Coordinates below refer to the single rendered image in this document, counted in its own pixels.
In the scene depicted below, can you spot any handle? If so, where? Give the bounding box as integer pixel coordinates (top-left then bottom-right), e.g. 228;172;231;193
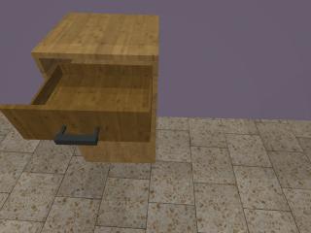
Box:
53;125;100;146

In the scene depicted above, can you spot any drawer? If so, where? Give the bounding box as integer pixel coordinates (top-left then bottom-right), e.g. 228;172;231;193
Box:
0;63;154;143

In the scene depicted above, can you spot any cabinet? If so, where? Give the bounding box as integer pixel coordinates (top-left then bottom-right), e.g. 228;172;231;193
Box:
31;13;159;164

